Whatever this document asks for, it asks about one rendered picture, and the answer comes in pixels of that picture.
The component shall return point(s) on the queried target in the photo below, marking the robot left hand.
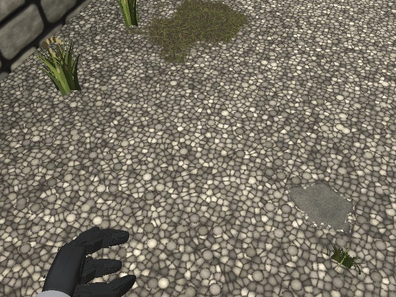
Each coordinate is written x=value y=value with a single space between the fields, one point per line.
x=71 y=270

